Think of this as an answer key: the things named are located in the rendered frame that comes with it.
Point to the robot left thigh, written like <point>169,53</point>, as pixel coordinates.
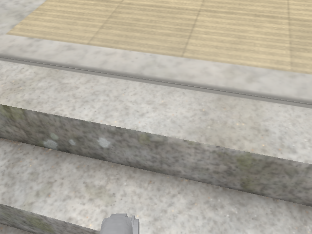
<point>120,224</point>

